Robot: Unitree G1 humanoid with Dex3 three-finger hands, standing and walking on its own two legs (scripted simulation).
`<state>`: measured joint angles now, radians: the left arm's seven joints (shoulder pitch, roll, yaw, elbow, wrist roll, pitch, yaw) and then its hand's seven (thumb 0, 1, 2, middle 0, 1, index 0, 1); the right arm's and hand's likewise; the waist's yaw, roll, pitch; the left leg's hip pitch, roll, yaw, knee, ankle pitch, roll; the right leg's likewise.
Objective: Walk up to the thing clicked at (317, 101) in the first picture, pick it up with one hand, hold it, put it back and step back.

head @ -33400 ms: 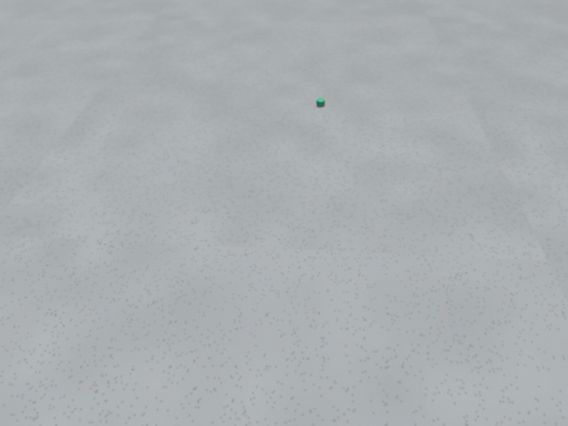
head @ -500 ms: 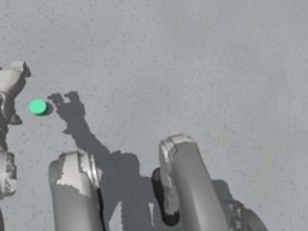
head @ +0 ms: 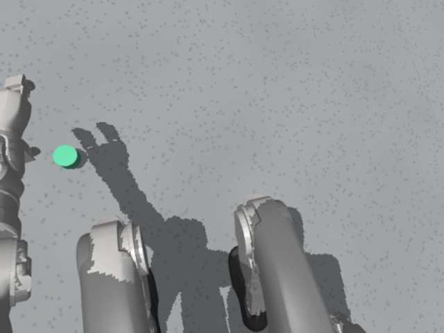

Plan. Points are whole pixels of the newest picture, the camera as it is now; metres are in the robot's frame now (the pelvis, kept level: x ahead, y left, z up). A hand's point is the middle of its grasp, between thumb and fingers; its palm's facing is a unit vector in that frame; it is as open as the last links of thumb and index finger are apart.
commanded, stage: home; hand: left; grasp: from above
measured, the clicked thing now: (67, 157) +0.48 +0.30 -0.33
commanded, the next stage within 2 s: none
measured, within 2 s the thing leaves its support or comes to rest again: neither
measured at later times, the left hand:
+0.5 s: hand out of the picture +0.28 +0.26 +0.08, palm faces -0.08 -0.84 -0.54, open 7.4 cm
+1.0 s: hand out of the picture +0.23 +0.22 +0.29, palm faces +0.22 -0.95 -0.21, open 7.4 cm
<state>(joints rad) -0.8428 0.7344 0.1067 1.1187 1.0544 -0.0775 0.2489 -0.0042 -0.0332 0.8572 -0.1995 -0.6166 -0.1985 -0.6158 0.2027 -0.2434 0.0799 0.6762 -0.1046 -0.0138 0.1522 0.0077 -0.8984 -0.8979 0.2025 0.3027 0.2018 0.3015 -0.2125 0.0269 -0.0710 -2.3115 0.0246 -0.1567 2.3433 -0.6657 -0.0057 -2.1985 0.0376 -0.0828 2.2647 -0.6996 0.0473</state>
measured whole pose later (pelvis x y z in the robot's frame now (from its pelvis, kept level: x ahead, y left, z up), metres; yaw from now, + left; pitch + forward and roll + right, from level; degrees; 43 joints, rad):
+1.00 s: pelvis +0.07 +0.01 +0.35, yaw +10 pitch +14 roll -4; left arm 0.42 0.22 0.05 -0.07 -0.07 0.44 0.07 0.01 0.90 0.90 -0.20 -0.30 -0.20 -0.30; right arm 0.30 -0.21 0.05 0.53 0.03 -0.16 -0.18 0.02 -0.91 -0.90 0.20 0.30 0.20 0.30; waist -0.07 0.06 -0.17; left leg -0.86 0.04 -0.06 1.10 -0.49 -0.01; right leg -0.77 0.01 -0.05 1.02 -0.50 0.02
